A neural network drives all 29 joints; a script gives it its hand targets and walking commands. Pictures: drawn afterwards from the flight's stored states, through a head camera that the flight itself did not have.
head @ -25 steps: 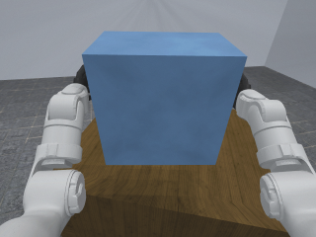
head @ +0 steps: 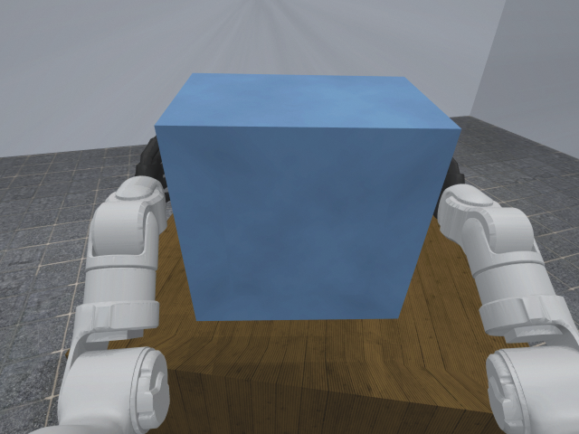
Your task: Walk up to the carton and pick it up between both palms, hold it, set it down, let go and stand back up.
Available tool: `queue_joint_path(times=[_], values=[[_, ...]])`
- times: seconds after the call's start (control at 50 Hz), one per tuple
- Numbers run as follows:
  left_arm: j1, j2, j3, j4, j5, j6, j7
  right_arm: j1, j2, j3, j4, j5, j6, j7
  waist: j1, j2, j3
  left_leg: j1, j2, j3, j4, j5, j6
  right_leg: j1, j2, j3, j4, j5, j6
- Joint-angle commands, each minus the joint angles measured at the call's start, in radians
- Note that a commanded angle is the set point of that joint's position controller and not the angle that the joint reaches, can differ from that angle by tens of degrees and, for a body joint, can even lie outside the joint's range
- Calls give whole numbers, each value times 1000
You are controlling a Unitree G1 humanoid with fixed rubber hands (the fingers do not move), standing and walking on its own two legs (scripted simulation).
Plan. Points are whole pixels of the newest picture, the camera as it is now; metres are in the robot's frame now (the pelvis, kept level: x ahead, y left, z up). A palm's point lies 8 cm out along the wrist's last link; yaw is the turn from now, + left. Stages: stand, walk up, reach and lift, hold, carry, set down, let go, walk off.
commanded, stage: hold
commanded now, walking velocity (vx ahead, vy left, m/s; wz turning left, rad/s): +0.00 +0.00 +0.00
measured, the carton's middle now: (299, 200) +0.39 +0.00 +0.22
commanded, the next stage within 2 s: none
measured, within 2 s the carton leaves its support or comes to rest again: neither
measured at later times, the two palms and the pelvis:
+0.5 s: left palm (155, 189) +0.34 +0.19 +0.26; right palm (460, 196) +0.34 -0.20 +0.26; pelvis -0.02 -0.01 +0.00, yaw +2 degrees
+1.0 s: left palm (156, 190) +0.34 +0.19 +0.26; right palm (458, 193) +0.35 -0.20 +0.26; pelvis -0.02 -0.01 +0.00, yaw +1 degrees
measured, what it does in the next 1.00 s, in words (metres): stands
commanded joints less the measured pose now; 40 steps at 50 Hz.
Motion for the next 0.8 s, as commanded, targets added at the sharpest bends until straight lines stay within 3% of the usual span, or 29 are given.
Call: queue_joint_path(times=[0.0, 0.04, 0.12, 0.18, 0.26, 0.28, 0.32, 0.34, 0.36, 0.38, 0.48, 0.6, 0.68, 0.78], values=[[-891, -619, -465, -246, -215, -93, -158, -1046, 685, 275, -430, 189, -93, 163, 7, 14, -405, 145, 12, -6, -38, 322, -46, 159, 2, -18, 14, 311, 5], [-877, -621, -441, -188, -201, -88, -170, -1052, 683, 258, -386, 171, -92, 165, 10, -4, -374, 124, 11, -2, -56, 263, -34, 155, -5, -13, 4, 269, 5], [-930, -637, -441, -137, -207, -101, -180, -1074, 698, 228, -325, 155, -94, 167, -5, 18, -372, 95, 11, 0, -69, 205, -33, 159, -9, -11, -2, 227, 2], [-994, -656, -469, -166, -235, -124, -177, -1085, 706, 215, -312, 151, -102, 166, -28, 59, -417, 99, 11, -5, -70, 199, -48, 156, -11, -12, 8, 221, -2], [-1016, -642, -434, -77, -226, -138, -171, -1096, 705, 188, -231, 129, -101, 177, -19, 35, -348, 53, 12, -5, -95, 105, -36, 122, -20, -13, -4, 138, 0], [-1011, -645, -428, -70, -227, -141, -173, -1119, 722, 197, -246, 139, -107, 179, -3, 29, -366, 42, 9, -1, -96, 100, -27, 131, -21, -12, -3, 134, 4], [-1021, -667, -432, -46, -230, -146, -172, -1127, 711, 184, -217, 134, -113, 181, -17, 53, -371, 38, 15, -12, -99, 102, -34, 128, -16, -16, 3, 130, -6], [-838, -727, -434, 9, -231, -130, -180, -1014, 625, 178, -230, 142, -96, 177, -108, 73, -286, 25, 41, -25, -96, 137, -56, 145, -25, 33, -21, 214, -56], [-887, -711, -412, -54, -221, -138, -194, -1056, 653, 199, -256, 154, -98, 171, -66, 58, -345, 28, 28, -40, -90, 159, -53, 206, -24, 18, -11, 226, -47], [-899, -686, -410, -46, -219, -138, -195, -1051, 659, 201, -268, 159, -96, 166, -91, 45, -340, 35, 19, -23, -86, 165, -46, 183, -22, 16, -8, 252, -41], [-990, -660, -421, -115, -247, -155, -173, -1107, 724, 225, -336, 193, -104, 177, -38, 25, -417, 17, 5, -24, -87, 129, -16, 139, -15, -5, -3, 157, -16], [-1020, -668, -436, -136, -271, -160, -124, -1158, 771, 261, -411, 238, -104, 193, 23, 7, -503, 35, -2, -18, -61, 152, 13, 90, 2, -6, 12, 132, -5], [-999, -660, -427, -118, -264, -151, -118, -1150, 769, 265, -401, 244, -94, 190, 33, -13, -501, 41, -2, -15, -59, 144, 23, 72, 2, 3, 11, 109, 0], [-973, -646, -414, -85, -256, -143, -129, -1125, 753, 254, -365, 235, -81, 177, 15, -28, -467, 41, -3, -12, -61, 132, 22, 74, -6, 12, 4, 112, 3]])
